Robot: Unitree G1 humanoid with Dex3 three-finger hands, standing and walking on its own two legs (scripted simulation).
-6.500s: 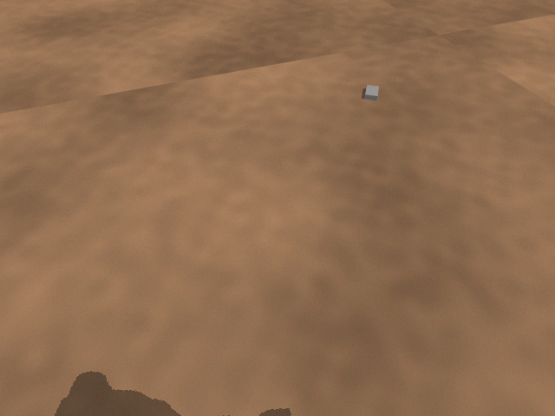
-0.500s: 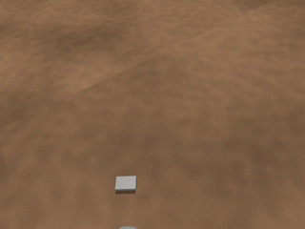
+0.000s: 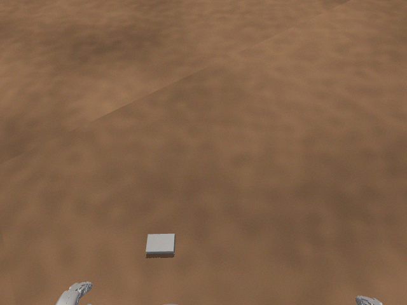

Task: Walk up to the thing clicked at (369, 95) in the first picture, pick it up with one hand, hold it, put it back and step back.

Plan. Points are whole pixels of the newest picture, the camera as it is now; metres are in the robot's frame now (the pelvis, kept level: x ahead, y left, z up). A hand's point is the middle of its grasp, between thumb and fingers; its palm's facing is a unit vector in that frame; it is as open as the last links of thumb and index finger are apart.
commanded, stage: walk up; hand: left
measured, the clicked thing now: (161, 243) +0.46 +0.26 -0.74
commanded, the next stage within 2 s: stand in 1.34 s
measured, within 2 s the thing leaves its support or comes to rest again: neither
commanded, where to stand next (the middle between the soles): +0.06 +0.00 m, yaw +0 degrees
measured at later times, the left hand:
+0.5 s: hand out of the picture +0.07 +0.28 -0.14, palm faces +0.02 -0.92 -0.39, open 7.4 cm
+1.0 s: hand out of the picture +0.08 +0.28 -0.13, palm faces +0.02 -0.93 -0.38, open 7.4 cm
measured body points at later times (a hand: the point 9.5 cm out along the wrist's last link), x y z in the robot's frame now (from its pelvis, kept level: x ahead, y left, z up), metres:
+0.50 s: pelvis -0.02 +0.01 +0.01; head +0.01 +0.01 +0.46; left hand +0.07 +0.33 -0.11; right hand +0.09 -0.29 -0.12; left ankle +0.00 +0.15 -0.72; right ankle -0.01 -0.14 -0.72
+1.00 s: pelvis -0.02 +0.01 +0.02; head +0.01 +0.01 +0.46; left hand +0.08 +0.33 -0.11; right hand +0.09 -0.29 -0.11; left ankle +0.00 +0.15 -0.72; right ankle -0.01 -0.14 -0.72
